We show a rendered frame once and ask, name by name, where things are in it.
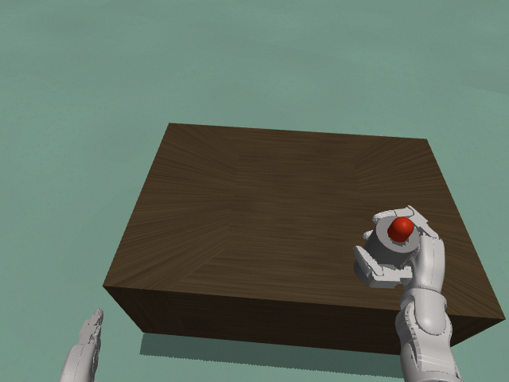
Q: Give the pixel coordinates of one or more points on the left robot hand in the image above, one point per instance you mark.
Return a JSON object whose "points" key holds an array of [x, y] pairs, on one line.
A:
{"points": [[82, 359]]}

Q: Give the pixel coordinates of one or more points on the right robot hand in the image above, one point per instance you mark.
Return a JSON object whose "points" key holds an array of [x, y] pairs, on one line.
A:
{"points": [[425, 267]]}

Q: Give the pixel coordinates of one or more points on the bottle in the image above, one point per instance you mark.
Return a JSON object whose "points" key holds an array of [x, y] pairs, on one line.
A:
{"points": [[392, 241]]}

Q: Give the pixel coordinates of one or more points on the right robot arm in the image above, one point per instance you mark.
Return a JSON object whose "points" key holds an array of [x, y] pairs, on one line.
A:
{"points": [[425, 330]]}

